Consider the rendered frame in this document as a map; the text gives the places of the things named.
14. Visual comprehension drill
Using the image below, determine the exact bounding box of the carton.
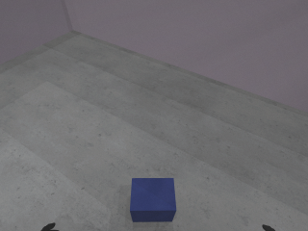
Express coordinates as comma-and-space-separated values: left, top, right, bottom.
130, 178, 177, 222

